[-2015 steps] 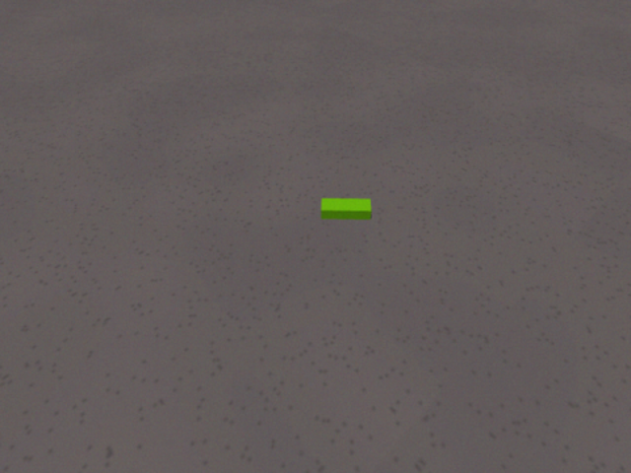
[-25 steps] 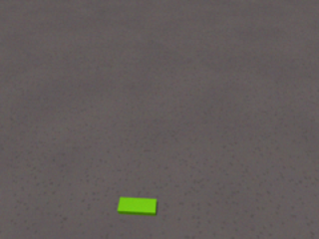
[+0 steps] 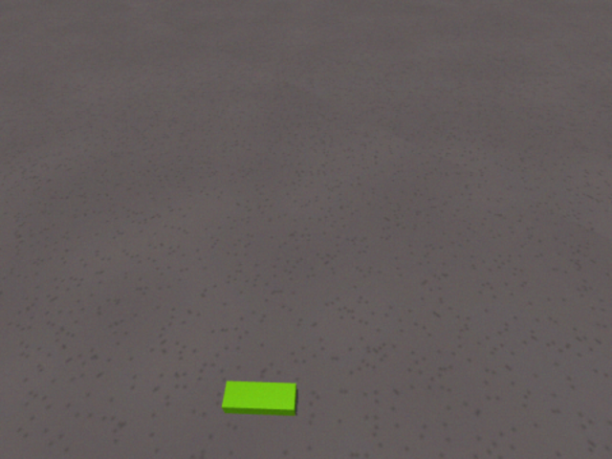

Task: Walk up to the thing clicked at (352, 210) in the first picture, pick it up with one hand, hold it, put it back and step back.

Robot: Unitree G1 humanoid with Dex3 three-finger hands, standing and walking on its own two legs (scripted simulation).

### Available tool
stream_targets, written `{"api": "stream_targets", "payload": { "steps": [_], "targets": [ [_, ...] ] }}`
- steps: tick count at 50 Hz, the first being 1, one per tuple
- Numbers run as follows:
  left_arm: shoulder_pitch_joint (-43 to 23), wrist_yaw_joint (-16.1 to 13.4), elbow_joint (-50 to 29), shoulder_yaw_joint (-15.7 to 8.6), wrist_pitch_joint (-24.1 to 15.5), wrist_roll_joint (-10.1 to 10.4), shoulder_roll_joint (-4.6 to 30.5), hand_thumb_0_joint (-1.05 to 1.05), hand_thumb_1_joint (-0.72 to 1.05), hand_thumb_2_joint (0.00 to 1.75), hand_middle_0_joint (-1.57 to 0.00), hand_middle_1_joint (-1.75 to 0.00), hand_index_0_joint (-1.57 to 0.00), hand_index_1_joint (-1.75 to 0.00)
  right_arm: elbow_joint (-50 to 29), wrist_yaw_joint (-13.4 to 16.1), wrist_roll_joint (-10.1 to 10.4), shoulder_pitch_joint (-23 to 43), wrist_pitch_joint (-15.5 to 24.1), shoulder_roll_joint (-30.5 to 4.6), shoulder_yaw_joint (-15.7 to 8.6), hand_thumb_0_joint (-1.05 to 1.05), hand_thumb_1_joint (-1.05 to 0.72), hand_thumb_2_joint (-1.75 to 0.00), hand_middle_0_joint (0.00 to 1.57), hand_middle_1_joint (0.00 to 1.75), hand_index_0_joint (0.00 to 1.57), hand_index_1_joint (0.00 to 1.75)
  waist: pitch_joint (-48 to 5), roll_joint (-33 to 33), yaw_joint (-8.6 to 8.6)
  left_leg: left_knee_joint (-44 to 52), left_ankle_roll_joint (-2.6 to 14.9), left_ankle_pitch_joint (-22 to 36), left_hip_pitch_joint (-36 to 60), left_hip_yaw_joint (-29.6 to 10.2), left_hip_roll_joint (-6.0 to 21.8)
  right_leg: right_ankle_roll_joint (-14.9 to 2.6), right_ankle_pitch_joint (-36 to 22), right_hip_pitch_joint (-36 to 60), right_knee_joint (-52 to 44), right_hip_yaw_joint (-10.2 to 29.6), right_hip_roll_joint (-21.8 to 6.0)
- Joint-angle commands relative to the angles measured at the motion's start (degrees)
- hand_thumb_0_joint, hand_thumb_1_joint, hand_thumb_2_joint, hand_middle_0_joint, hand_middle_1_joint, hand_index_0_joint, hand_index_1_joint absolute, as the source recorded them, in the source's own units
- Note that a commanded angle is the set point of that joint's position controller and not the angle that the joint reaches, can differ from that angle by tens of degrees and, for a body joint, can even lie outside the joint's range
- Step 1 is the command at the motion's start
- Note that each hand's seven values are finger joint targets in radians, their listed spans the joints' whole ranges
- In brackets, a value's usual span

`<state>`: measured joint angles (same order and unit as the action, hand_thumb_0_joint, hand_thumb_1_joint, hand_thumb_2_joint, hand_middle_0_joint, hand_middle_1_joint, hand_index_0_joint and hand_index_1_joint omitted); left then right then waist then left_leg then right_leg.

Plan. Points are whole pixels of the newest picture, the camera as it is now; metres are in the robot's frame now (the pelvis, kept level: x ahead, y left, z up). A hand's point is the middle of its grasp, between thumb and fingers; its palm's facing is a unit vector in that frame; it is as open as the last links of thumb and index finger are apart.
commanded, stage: stand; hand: left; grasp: from above
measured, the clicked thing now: (260, 398) +0.48 +0.22 -0.75
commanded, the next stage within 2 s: step back in 1.38 s
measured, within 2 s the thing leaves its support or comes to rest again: neither
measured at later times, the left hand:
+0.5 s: hand out of the picture +0.07 +0.24 -0.16, palm faces +0.00 -0.94 -0.33, open 7.4 cm
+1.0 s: hand out of the picture +0.09 +0.25 -0.16, palm faces +0.00 -0.94 -0.34, open 7.4 cm
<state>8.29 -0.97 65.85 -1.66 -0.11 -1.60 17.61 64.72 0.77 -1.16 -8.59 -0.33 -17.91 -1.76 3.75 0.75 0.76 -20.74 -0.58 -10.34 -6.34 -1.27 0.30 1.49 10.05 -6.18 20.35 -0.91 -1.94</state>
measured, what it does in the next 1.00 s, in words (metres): stands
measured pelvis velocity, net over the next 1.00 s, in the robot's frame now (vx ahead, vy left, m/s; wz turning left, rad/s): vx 0.02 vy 0.00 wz -0.01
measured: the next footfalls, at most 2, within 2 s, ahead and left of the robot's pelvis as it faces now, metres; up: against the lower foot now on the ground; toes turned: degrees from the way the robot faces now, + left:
left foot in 1.80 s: -0.04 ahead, +0.13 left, +0.00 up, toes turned -3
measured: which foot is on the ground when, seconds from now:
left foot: down 0.00-1.00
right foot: down 0.00-1.00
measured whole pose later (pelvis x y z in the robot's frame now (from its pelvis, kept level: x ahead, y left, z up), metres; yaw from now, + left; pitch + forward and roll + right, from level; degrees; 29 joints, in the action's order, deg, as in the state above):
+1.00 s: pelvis +0.02 +0.00 +0.00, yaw -1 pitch -3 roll +0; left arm 5.7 -0.2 66.0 -1.3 -0.3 -0.8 18.6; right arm 65.2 0.5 -0.7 -6.4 0.5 -19.1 -0.5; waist 3.5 0.7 0.4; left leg -18.4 -0.8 -10.8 -4.8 -0.6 0.6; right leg 1.4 10.5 -5.3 18.6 -0.3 -1.7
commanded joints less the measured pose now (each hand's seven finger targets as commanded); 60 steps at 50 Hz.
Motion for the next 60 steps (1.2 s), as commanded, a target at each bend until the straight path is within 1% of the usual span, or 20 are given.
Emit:
{"api": "stream_targets", "payload": {
  "steps": [1,4,6,8,10,13,16,17,19,20,23,25,27,37,44,46,47,52,56,60],
  "targets": [
    [-2.48,-0.82,-2.6,-2.21,-1.34,0.15,11.43,0.0,0.9,0.9,-0.2,-0.3,-0.2,-0.3,-3.21,0.54,-0.03,2.55,1.71,-10.78,-1.42,0.0,-0.9,-0.9,0.2,0.3,0.2,0.3,-2.29,-1.15,-0.29,4.4,1.69,1.36,-1.75,-5.01,5.55,-1.81,-0.99,-0.07,-4.5,4.93,-5.14],
    [-2.47,-0.71,-2.33,-2.11,-1.2,0.34,11.31,0.0,0.9,0.9,-0.2,-0.3,-0.2,-0.3,-3.01,0.58,-0.1,2.79,1.71,-11.07,-1.33,0.0,-0.9,-0.9,0.2,0.3,0.2,0.3,-2.37,-0.65,-0.19,4.55,1.74,1.4,-1.89,-4.9,5.76,-1.96,-1.43,-0.01,-4.65,4.88,-5.12],
    [-2.39,-0.62,-2.1,-2.06,-1.17,0.36,11.49,0.0,0.9,0.9,-0.2,-0.3,-0.2,-0.3,-2.91,0.52,-0.03,2.75,1.64,-11.12,-1.13,0.0,-0.9,-0.9,0.2,0.3,0.2,0.3,-1.71,-0.28,-0.21,4.83,1.76,-0.18,-2.7,-4.83,5.6,-1.85,-0.8,0.12,-4.88,4.78,-4.97],
    [-2.64,-0.57,-2.18,-2.03,-1.23,0.33,11.56,0.0,0.9,0.9,-0.2,-0.3,-0.2,-0.3,-2.8,0.46,0.06,2.56,1.63,-11.08,-1.04,0.0,-0.9,-0.9,0.2,0.3,0.2,0.3,-1.68,-1.09,-0.22,4.86,1.63,0.52,-2.37,-4.82,5.64,-1.88,-0.14,-0.3,-5.01,4.87,-4.92],
    [-2.53,-0.53,-2.21,-1.99,-1.22,0.38,11.43,0.0,0.9,0.9,-0.2,-0.3,-0.2,-0.3,-2.82,0.55,-0.03,2.75,1.64,-11.44,-1.1,0.0,-0.9,-0.9,0.2,0.3,0.2,0.3,-2.51,-0.53,-0.23,4.5,1.76,1.46,-1.75,-4.71,5.86,-2.0,-1.69,-0.08,-4.98,4.97,-5.09],
    [-2.88,-0.51,-1.96,-1.98,-1.2,0.39,11.78,0.0,0.9,0.9,-0.2,-0.3,-0.2,-0.3,-2.68,0.43,0.07,2.58,1.56,-11.33,-0.95,0.0,-0.9,-0.9,0.2,0.3,0.2,0.3,-1.69,-1.01,-0.4,4.9,1.65,-0.01,-2.58,-4.78,5.72,-1.9,0.15,-0.12,-5.19,4.89,-4.88],
    [-2.92,-0.38,-2.19,-1.94,-1.38,0.54,11.64,0.0,0.9,0.9,-0.2,-0.3,-0.2,-0.3,-2.63,0.39,0.08,2.29,1.73,-11.53,-0.79,0.0,-0.9,-0.9,0.2,0.3,0.2,0.3,-2.95,-0.23,-0.48,4.51,1.81,2.66,-2.01,-4.56,6.04,-2.0,-3.07,0.97,-4.95,4.98,-5.25],
    [-3.04,-0.42,-2.22,-2.06,-1.43,0.47,11.81,0.0,0.9,0.9,-0.2,-0.3,-0.2,-0.3,-2.81,0.47,0.11,3.2,1.82,-11.85,-0.93,0.0,-0.9,-0.9,0.2,0.3,0.2,0.3,-3.76,-0.29,-0.26,4.2,1.83,4.93,-1.0,-4.62,6.28,-2.14,-5.24,1.11,-4.47,4.9,-5.37],
    [-3.27,-0.48,-2.08,-2.02,-1.44,0.47,11.79,0.0,0.9,0.9,-0.2,-0.3,-0.2,-0.3,-2.82,0.47,0.1,3.08,1.87,-11.59,-0.85,0.0,-0.9,-0.9,0.2,0.3,0.2,0.3,-4.04,-0.69,-0.49,3.93,1.71,7.26,-0.32,-4.43,6.3,-2.01,-6.58,1.13,-4.2,4.48,-5.21],
    [-3.34,-0.42,-2.07,-2.04,-1.35,0.64,11.93,0.0,0.9,0.9,-0.2,-0.3,-0.2,-0.3,-2.59,0.57,0.12,2.79,1.84,-11.72,-0.74,0.0,-0.9,-0.9,0.2,0.3,0.2,0.3,-3.62,-0.63,-0.56,4.22,1.77,5.85,-0.71,-4.24,6.18,-1.97,-6.07,1.04,-4.64,4.92,-5.28],
    [-3.18,-0.34,-2.16,-1.98,-1.27,0.61,11.67,0.0,0.9,0.9,-0.2,-0.3,-0.2,-0.3,-2.68,0.6,0.12,3.55,2.02,-12.08,-0.77,0.0,-0.9,-0.9,0.2,0.3,0.2,0.3,-4.34,0.4,-0.3,4.35,1.71,7.96,-0.03,-4.49,6.62,-2.15,-7.04,1.66,-3.62,4.33,-5.3],
    [-3.21,-0.33,-2.0,-1.89,-1.17,0.65,11.62,0.0,0.9,0.9,-0.2,-0.3,-0.2,-0.3,-2.46,0.59,0.13,3.37,1.96,-11.8,-0.64,0.0,-0.9,-0.9,0.2,0.3,0.2,0.3,-3.99,-0.35,-0.25,4.46,1.64,7.34,0.18,-4.43,6.69,-2.07,-5.91,1.18,-4.03,4.29,-5.11],
    [-3.38,-0.27,-2.11,-1.8,-1.23,0.63,11.45,0.0,0.9,0.9,-0.2,-0.3,-0.2,-0.3,-2.37,0.58,0.24,3.18,1.99,-12.21,-0.72,0.0,-0.9,-0.9,0.2,0.3,0.2,0.3,-4.32,-0.41,-0.5,4.06,1.76,8.09,0.09,-4.14,6.66,-2.01,-7.63,1.7,-4.41,4.62,-5.32],
    [-4.12,-0.17,-2.42,-1.99,-1.29,0.85,12.35,0.0,0.9,0.9,-0.2,-0.3,-0.2,-0.3,-2.47,0.49,0.11,3.97,2.03,-12.56,-0.74,0.0,-0.9,-0.9,0.2,0.3,0.2,0.3,-4.2,-0.38,-0.58,4.61,1.67,7.63,0.16,-3.88,6.8,-2.24,-7.47,1.54,-4.25,4.86,-5.48],
    [-4.37,-0.1,-2.73,-2.05,-1.29,0.92,12.61,0.0,0.9,0.9,-0.2,-0.3,-0.2,-0.3,-2.71,0.49,0.31,4.23,2.35,-12.74,-0.67,0.0,-0.9,-0.9,0.2,0.3,0.2,0.3,-6.07,-0.02,-0.49,4.35,1.66,12.51,1.36,-3.83,7.18,-2.34,-11.65,3.02,-2.86,4.63,-5.76],
    [-4.37,-0.09,-2.75,-1.96,-1.16,0.85,12.41,0.0,0.9,0.9,-0.2,-0.3,-0.2,-0.3,-2.63,0.55,0.26,4.05,2.29,-12.96,-0.64,0.0,-0.9,-0.9,0.2,0.3,0.2,0.3,-5.26,-0.21,-0.5,4.4,1.75,11.71,0.94,-3.71,7.02,-2.24,-11.05,2.52,-3.52,4.57,-5.6],
    [-4.41,-0.04,-2.64,-1.88,-1.2,0.94,12.51,0.0,0.9,0.9,-0.2,-0.3,-0.2,-0.3,-2.5,0.46,0.3,4.03,2.27,-12.44,-0.47,0.0,-0.9,-0.9,0.2,0.3,0.2,0.3,-4.63,-0.75,-0.41,4.97,1.36,10.5,0.95,-4.05,6.92,-2.04,-8.78,1.8,-3.61,4.35,-5.29],
    [-4.45,0.08,-2.76,-1.75,-1.2,0.85,12.48,0.0,0.9,0.9,-0.2,-0.3,-0.2,-0.3,-2.54,0.28,0.23,4.43,2.04,-12.94,-0.62,0.0,-0.9,-0.9,0.2,0.3,0.2,0.3,-3.55,-0.75,-0.54,5.27,1.32,6.07,-0.03,-3.89,6.69,-2.08,-5.46,0.88,-4.74,4.72,-5.24],
    [-4.27,0.12,-2.96,-1.77,-1.35,0.91,12.78,0.0,0.9,0.9,-0.2,-0.3,-0.2,-0.3,-2.56,0.15,0.31,4.23,2.08,-12.91,-0.61,0.0,-0.9,-0.9,0.2,0.3,0.2,0.3,-3.78,-0.5,-0.59,5.37,1.46,5.4,-0.29,-3.82,6.69,-2.33,-5.84,1.32,-4.88,5.11,-5.52],
    [-4.13,0.12,-3.3,-1.75,-1.49,0.91,12.86,0.0,0.9,0.9,-0.2,-0.3,-0.2,-0.3,-2.69,0.18,0.37,4.31,2.24,-13.24,-0.61,0.0,-0.9,-0.9,0.2,0.3,0.2,0.3,-5.66,-0.18,-0.49,4.66,1.68,9.28,0.83,-3.67,7.07,-2.33,-9.95,2.26,-4.18,5.17,-5.82]
  ]
}}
